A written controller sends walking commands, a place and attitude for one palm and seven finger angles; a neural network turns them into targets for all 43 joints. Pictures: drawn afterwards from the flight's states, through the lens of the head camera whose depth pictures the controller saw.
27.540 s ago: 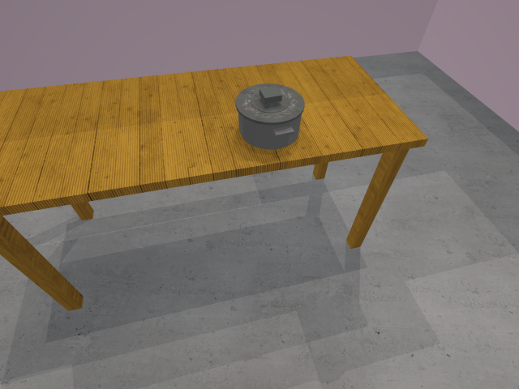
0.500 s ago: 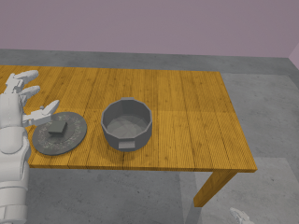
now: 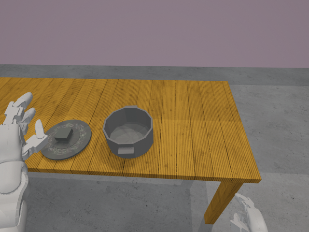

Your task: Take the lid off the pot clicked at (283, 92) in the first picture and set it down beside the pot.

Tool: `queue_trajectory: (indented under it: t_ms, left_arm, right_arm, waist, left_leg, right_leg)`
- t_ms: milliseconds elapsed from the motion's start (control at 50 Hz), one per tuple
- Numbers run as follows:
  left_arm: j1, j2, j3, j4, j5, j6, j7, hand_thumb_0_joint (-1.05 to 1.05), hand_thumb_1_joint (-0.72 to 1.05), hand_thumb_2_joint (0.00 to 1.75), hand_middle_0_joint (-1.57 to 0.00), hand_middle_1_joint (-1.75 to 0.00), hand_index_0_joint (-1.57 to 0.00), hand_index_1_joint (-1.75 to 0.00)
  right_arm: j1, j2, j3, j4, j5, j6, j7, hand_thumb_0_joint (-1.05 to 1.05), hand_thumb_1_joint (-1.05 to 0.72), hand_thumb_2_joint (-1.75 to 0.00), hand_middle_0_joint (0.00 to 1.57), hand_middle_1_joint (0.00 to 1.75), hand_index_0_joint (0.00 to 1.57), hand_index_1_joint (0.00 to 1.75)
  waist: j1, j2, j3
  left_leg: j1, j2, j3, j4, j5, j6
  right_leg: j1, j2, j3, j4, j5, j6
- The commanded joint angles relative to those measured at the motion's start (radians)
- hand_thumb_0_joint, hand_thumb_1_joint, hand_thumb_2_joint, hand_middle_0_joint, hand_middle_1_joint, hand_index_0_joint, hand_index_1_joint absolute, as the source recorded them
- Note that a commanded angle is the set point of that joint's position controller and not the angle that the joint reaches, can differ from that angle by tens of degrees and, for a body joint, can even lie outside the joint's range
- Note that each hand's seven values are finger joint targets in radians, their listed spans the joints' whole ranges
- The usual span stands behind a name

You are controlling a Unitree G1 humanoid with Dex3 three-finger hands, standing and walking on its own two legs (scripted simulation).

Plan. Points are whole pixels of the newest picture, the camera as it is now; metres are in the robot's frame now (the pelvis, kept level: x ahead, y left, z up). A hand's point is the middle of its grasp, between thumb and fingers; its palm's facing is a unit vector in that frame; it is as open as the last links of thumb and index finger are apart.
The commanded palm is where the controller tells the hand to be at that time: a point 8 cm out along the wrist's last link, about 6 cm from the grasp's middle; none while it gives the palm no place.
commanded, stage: draw the hand back to the body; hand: left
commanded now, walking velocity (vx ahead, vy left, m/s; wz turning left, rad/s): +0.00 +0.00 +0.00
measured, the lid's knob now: (64, 134) +0.45 +0.41 -0.08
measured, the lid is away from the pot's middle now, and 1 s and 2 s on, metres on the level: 0.26 0.26 0.26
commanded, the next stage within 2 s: step back with the hand held close in 0.74 s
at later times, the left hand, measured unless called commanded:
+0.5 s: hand (36, 169) +0.19 +0.26 +0.15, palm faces +0.36 -0.85 -0.37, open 7.4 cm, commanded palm +0.13 +0.30 +0.17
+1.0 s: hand (7, 167) +0.18 +0.29 +0.17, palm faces +0.38 -0.82 -0.42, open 7.4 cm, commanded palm +0.12 +0.32 +0.17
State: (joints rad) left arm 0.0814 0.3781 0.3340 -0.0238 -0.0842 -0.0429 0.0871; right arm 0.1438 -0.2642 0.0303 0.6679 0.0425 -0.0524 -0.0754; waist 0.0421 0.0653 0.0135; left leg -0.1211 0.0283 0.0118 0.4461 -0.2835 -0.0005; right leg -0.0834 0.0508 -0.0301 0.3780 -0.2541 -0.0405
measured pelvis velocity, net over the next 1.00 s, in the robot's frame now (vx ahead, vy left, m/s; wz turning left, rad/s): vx -0.02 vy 0.04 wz -0.03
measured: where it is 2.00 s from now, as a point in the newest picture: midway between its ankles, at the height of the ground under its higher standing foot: outside the picture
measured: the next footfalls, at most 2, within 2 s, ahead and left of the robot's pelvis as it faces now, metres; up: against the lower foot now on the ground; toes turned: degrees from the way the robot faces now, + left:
none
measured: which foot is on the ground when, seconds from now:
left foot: down 0.00-1.00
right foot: down 0.00-1.00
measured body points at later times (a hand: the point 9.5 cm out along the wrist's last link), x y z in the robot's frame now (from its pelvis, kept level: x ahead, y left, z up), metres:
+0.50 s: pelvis -0.01 +0.01 +0.00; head -0.03 +0.00 +0.45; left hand +0.17 +0.30 +0.17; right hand +0.19 -0.21 -0.08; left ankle -0.03 +0.12 -0.74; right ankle -0.03 -0.09 -0.74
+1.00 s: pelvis -0.02 +0.04 +0.00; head -0.02 +0.05 +0.45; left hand +0.15 +0.34 +0.19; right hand +0.18 -0.17 -0.07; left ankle -0.03 +0.12 -0.74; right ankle -0.03 -0.09 -0.74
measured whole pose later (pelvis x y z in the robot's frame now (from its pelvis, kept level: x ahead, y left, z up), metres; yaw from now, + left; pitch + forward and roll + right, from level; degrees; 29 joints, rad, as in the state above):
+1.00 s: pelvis -0.02 +0.04 +0.00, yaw -2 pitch -2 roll -1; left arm 0.48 0.39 0.38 -0.51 -0.07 -0.14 0.08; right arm 0.14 -0.20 0.07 0.59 0.01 -0.07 -0.07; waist 0.07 0.01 0.04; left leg -0.16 -0.01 0.06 0.46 -0.26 0.06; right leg -0.14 0.01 0.02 0.39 -0.22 0.02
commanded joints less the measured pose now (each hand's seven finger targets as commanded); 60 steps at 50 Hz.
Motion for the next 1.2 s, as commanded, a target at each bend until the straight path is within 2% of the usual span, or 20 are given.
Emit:
queue_trajectory:
  t_ms: [0,20,60,160,240,300,380,480,520,660,780,820,840,880,900,940,980,1040,1120,1180]
  left_arm:
    - [-0.137,0.242,0.102,-0.258,-0.001,-0.069,0.015,0.0,0.9,0.9,-0.2,-0.3,-0.2,-0.3]
    - [-0.125,0.235,0.098,-0.275,-0.002,-0.071,0.014,0.0,0.9,0.9,-0.2,-0.3,-0.2,-0.3]
    - [-0.124,0.223,0.084,-0.317,0.001,-0.078,0.011,0.0,0.9,0.9,-0.2,-0.3,-0.2,-0.3]
    - [0.002,0.217,0.1,-0.359,0.0,-0.081,0.012,0.0,0.9,0.9,-0.2,-0.3,-0.2,-0.3]
    - [0.053,0.218,0.096,-0.482,0.005,-0.091,0.012,0.0,0.9,0.9,-0.2,-0.3,-0.2,-0.3]
    - [0.154,0.187,0.086,-0.492,0.004,-0.087,0.011,0.0,0.9,0.9,-0.2,-0.3,-0.2,-0.3]
    - [0.22,0.165,0.068,-0.526,0.003,-0.084,0.006,0.0,0.9,0.9,-0.2,-0.3,-0.2,-0.3]
    - [0.302,0.168,0.07,-0.667,0.013,-0.091,0.013,0.0,0.9,0.9,-0.2,-0.3,-0.2,-0.3]
    - [0.362,0.138,0.053,-0.655,0.011,-0.082,0.012,0.0,0.9,0.9,-0.2,-0.3,-0.2,-0.3]
    - [0.338,0.138,0.047,-0.711,0.019,-0.079,0.017,0.0,0.9,0.9,-0.2,-0.3,-0.2,-0.3]
    - [0.377,0.119,0.034,-0.673,0.019,-0.064,0.015,0.0,0.9,0.9,-0.2,-0.3,-0.2,-0.3]
    - [0.352,0.133,0.04,-0.717,0.02,-0.066,0.015,0.0,0.9,0.9,-0.2,-0.3,-0.2,-0.3]
    - [0.161,0.289,0.221,-0.774,0.003,-0.136,0.026,0.0,0.9,0.9,-0.2,-0.3,-0.2,-0.3]
    - [0.272,0.209,0.165,-0.685,0.016,-0.157,0.013,0.0,0.9,0.9,-0.2,-0.3,-0.2,-0.3]
    - [0.297,0.175,0.133,-0.677,0.02,-0.158,0.003,0.0,0.9,0.9,-0.2,-0.3,-0.2,-0.3]
    - [0.341,0.151,0.109,-0.703,0.025,-0.165,-0.008,0.0,0.9,0.9,-0.2,-0.3,-0.2,-0.3]
    - [0.414,0.132,0.099,-0.7,0.025,-0.169,-0.014,0.0,0.9,0.9,-0.2,-0.3,-0.2,-0.3]
    - [0.488,0.184,0.152,-0.755,0.03,-0.181,-0.01,0.0,0.9,0.9,-0.2,-0.3,-0.2,-0.3]
    - [0.56,0.194,0.181,-0.792,0.028,-0.196,-0.004,0.0,0.9,0.9,-0.2,-0.3,-0.2,-0.3]
    - [0.569,0.2,0.19,-0.801,0.028,-0.206,0.004,0.0,0.9,0.9,-0.2,-0.3,-0.2,-0.3]
  right_arm:
    - [-0.12,-0.105,-0.034,-0.154,-0.003,-0.059,-0.012,0.0,-0.9,-0.9,0.2,0.3,0.2,0.3]
    - [-0.123,-0.103,-0.034,-0.154,-0.005,-0.06,-0.012,0.0,-0.9,-0.9,0.2,0.3,0.2,0.3]
    - [-0.13,-0.098,-0.03,-0.161,-0.005,-0.066,-0.013,0.0,-0.9,-0.9,0.2,0.3,0.2,0.3]
    - [-0.134,-0.094,-0.032,-0.163,-0.014,-0.073,-0.015,0.0,-0.9,-0.9,0.2,0.3,0.2,0.3]
    - [-0.142,-0.09,-0.03,-0.172,-0.018,-0.086,-0.011,0.0,-0.9,-0.9,0.2,0.3,0.2,0.3]
    - [-0.138,-0.088,-0.033,-0.176,-0.02,-0.087,-0.011,0.0,-0.9,-0.9,0.2,0.3,0.2,0.3]
    - [-0.144,-0.086,-0.032,-0.185,-0.023,-0.085,-0.013,0.0,-0.9,-0.9,0.2,0.3,0.2,0.3]
    - [-0.141,-0.078,-0.029,-0.197,-0.03,-0.098,-0.009,0.0,-0.9,-0.9,0.2,0.3,0.2,0.3]
    - [-0.139,-0.075,-0.03,-0.197,-0.03,-0.094,-0.008,0.0,-0.9,-0.9,0.2,0.3,0.2,0.3]
    - [-0.139,-0.075,-0.024,-0.202,-0.032,-0.092,-0.013,0.0,-0.9,-0.9,0.2,0.3,0.2,0.3]
    - [-0.136,-0.074,-0.022,-0.202,-0.035,-0.086,-0.009,0.0,-0.9,-0.9,0.2,0.3,0.2,0.3]
    - [-0.139,-0.077,-0.022,-0.208,-0.035,-0.086,-0.007,0.0,-0.9,-0.9,0.2,0.3,0.2,0.3]
    - [-0.097,-0.069,-0.002,-0.263,-0.022,-0.067,-0.012,0.0,-0.9,-0.9,0.2,0.3,0.2,0.3]
    - [-0.091,-0.06,-0.013,-0.226,-0.035,-0.065,-0.018,0.0,-0.9,-0.9,0.2,0.3,0.2,0.3]
    - [-0.1,-0.066,-0.02,-0.228,-0.036,-0.064,-0.017,0.0,-0.9,-0.9,0.2,0.3,0.2,0.3]
    - [-0.116,-0.071,-0.026,-0.24,-0.036,-0.067,-0.014,0.0,-0.9,-0.9,0.2,0.3,0.2,0.3]
    - [-0.103,-0.08,-0.034,-0.25,-0.036,-0.065,-0.01,0.0,-0.9,-0.9,0.2,0.3,0.2,0.3]
    - [-0.1,-0.083,-0.046,-0.265,-0.034,-0.053,-0.001,0.0,-0.9,-0.9,0.2,0.3,0.2,0.3]
    - [-0.085,-0.077,-0.06,-0.288,-0.026,-0.041,0.002,0.0,-0.9,-0.9,0.2,0.3,0.2,0.3]
    - [-0.071,-0.08,-0.064,-0.294,-0.024,-0.049,0.002,0.0,-0.9,-0.9,0.2,0.3,0.2,0.3]
  waist:
    - [-0.002,-0.028,-0.144]
    - [-0.002,-0.047,-0.142]
    - [-0.005,-0.008,-0.137]
    - [0.004,-0.043,-0.129]
    - [0.009,0.009,-0.132]
    - [0.014,-0.038,-0.12]
    - [0.014,-0.04,-0.09]
    - [0.024,0.03,-0.113]
    - [0.022,-0.017,-0.082]
    - [0.018,0.015,-0.069]
    - [0.02,-0.029,-0.048]
    - [0.022,0.0,-0.052]
    - [0.002,0.061,0.055]
    - [-0.004,-0.099,0.012]
    - [-0.009,-0.113,-0.013]
    - [-0.007,-0.038,-0.086]
    - [-0.003,-0.018,-0.145]
    - [0.0,-0.008,-0.194]
    - [-0.002,0.014,-0.186]
    - [-0.005,0.061,-0.146]
  left_leg:
    - [0.099,0.008,0.017,-0.014,0.259,0.055]
    - [0.098,0.009,0.015,-0.012,0.258,0.055]
    - [0.108,0.006,0.016,-0.024,0.243,0.053]
    - [0.106,0.009,0.013,-0.022,0.241,0.055]
    - [0.113,0.012,0.003,-0.021,0.246,0.051]
    - [0.104,0.018,0.003,-0.023,0.252,0.051]
    - [0.091,0.018,0.001,-0.025,0.23,0.052]
    - [0.102,0.022,-0.012,-0.031,0.239,0.043]
    - [0.081,0.025,-0.014,-0.032,0.236,0.042]
    - [0.072,0.024,-0.031,-0.047,0.209,0.037]
    - [0.051,0.028,-0.045,-0.055,0.209,0.032]
    - [0.049,0.029,-0.049,-0.057,0.21,0.029]
    - [-0.012,0.041,-0.065,-0.062,0.091,0.049]
    - [0.004,0.05,-0.07,-0.057,0.104,0.056]
    - [0.018,0.055,-0.067,-0.054,0.138,0.059]
    - [0.047,0.063,-0.058,-0.053,0.228,0.066]
    - [0.051,0.078,-0.065,-0.044,0.332,0.071]
    - [0.039,0.097,-0.082,-0.038,0.443,0.073]
    - [-0.009,0.128,-0.106,-0.05,0.486,0.077]
    - [-0.059,0.148,-0.131,-0.075,0.419,0.085]
  right_leg:
    - [-0.035,-0.079,0.023,-0.068,0.331,0.01]
    - [-0.035,-0.081,0.022,-0.07,0.33,0.011]
    - [-0.043,-0.076,0.026,-0.077,0.302,0.01]
    - [-0.04,-0.079,0.028,-0.08,0.296,0.01]
    - [-0.039,-0.084,0.034,-0.081,0.286,0.004]
    - [-0.043,-0.083,0.028,-0.074,0.29,0.006]
    - [-0.059,-0.083,0.03,-0.083,0.257,0.006]
    - [-0.052,-0.083,0.031,-0.069,0.242,-0.003]
    - [-0.061,-0.082,0.026,-0.069,0.236,-0.002]
    - [-0.07,-0.076,0.026,-0.064,0.182,-0.008]
    - [-0.068,-0.073,0.012,-0.057,0.171,-0.006]
    - [-0.062,-0.076,0.014,-0.054,0.169,-0.009]
    - [-0.156,-0.111,0.121,-0.083,0.213,-0.005]
    - [-0.154,-0.132,0.139,-0.071,0.282,0.003]
    - [-0.148,-0.138,0.142,-0.056,0.317,0.01]
    - [-0.119,-0.145,0.133,-0.013,0.377,0.018]
    - [-0.099,-0.143,0.111,0.023,0.401,0.03]
    - [-0.083,-0.143,0.1,0.066,0.399,0.034]
    - [-0.107,-0.133,0.065,0.121,0.26,0.045]
    - [-0.13,-0.121,0.043,0.148,0.11,0.048]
